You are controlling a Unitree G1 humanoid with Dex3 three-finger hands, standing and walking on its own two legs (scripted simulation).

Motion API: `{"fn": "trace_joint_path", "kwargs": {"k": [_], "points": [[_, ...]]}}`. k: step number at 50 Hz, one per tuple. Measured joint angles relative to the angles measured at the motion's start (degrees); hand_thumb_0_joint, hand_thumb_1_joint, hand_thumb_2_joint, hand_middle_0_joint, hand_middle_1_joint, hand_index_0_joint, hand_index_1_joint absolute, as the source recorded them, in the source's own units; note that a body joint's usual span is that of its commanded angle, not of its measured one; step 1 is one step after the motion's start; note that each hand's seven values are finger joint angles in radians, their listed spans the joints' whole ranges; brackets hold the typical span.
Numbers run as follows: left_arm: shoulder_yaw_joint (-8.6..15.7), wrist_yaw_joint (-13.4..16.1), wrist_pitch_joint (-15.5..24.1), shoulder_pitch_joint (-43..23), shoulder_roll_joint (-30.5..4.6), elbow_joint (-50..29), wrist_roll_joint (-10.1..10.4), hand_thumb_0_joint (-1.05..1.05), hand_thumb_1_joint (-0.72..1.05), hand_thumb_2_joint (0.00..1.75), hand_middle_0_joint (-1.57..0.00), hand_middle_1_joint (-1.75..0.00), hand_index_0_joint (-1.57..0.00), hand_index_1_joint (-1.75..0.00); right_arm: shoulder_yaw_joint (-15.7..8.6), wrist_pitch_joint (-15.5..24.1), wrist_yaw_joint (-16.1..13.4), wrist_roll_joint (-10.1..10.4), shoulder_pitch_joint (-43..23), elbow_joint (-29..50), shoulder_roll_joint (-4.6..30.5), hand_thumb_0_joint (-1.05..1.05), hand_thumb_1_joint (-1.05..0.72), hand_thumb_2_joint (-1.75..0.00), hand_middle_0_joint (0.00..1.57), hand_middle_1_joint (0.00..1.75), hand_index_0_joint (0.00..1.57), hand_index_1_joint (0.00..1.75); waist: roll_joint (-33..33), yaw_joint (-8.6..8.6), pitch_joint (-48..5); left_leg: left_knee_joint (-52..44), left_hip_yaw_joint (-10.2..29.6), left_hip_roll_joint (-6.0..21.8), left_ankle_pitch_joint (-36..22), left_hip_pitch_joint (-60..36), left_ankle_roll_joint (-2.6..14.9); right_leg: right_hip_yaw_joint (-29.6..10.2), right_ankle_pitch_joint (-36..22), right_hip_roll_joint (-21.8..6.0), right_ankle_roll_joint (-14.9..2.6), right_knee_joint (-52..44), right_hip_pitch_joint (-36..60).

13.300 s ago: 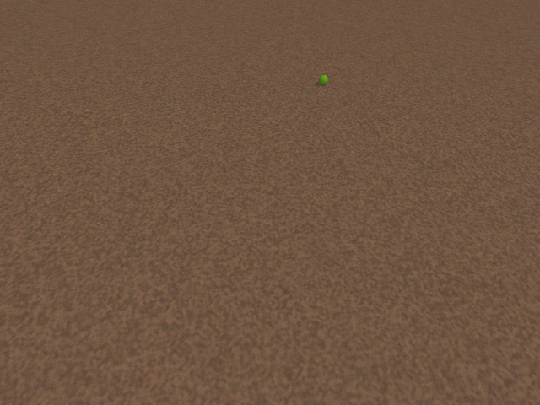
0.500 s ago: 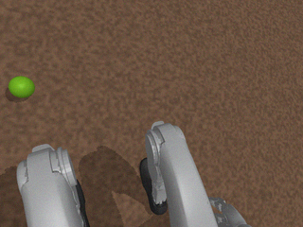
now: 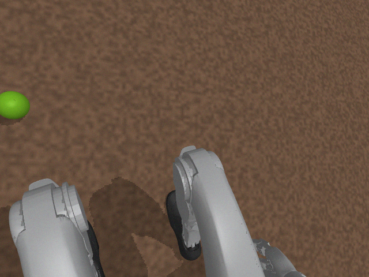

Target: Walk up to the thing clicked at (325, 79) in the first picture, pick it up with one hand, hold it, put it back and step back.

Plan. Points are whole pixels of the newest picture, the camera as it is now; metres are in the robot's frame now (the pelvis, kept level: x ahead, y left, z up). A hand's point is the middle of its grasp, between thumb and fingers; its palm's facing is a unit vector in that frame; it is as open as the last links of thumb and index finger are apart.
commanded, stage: rise first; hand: left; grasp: from above
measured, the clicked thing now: (13, 105) +0.51 +0.29 -0.29
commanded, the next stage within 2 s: approach in 0.92 s
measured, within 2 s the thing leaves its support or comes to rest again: neither
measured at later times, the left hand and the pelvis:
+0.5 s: hand out of the picture +0.47 +0.33 -0.17, palm faces -0.44 -0.09 -0.89, open 13.8 cm; pelvis +0.00 +0.00 +0.00, yaw +0 degrees
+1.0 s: hand out of the picture +0.46 +0.33 -0.17, palm faces -0.45 -0.09 -0.89, open 13.5 cm; pelvis +0.00 +0.00 +0.00, yaw +0 degrees
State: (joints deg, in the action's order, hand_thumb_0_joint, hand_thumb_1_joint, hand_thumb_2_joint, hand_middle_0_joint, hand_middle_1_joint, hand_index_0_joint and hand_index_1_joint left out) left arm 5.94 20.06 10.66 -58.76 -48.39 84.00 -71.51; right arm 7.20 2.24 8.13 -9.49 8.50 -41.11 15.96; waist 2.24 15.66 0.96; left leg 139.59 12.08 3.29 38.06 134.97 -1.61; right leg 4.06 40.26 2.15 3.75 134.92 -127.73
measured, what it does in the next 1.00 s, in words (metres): stands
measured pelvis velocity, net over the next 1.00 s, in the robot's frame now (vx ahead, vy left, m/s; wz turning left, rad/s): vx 0.00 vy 0.00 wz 0.00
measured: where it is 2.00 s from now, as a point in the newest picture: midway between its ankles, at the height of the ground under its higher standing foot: (141, 252)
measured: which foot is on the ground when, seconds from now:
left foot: down 0.00-1.00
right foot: down 0.00-1.00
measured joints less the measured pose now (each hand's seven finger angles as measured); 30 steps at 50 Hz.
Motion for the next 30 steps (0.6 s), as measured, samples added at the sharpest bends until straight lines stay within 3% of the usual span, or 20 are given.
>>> {"fn": "trace_joint_path", "kwargs": {"k": [30], "points": [[-0.8,-1.1,-0.8,1.1,0.6,-1.6,0.6,0.0,-0.48,0.95,-0.16,-0.97,-0.15,-0.98,0.2,0.2,0.9,0.4,0.2,0.9,0.0,0.0,-0.92,-0.9,0.2,0.3,0.2,0.3,-0.3,-0.11,-0.2,-0.1,0.0,-0.2,-0.2,-0.2,0.43,0.1,-0.1,-0.1,0.24,-0.4,0.6]]}}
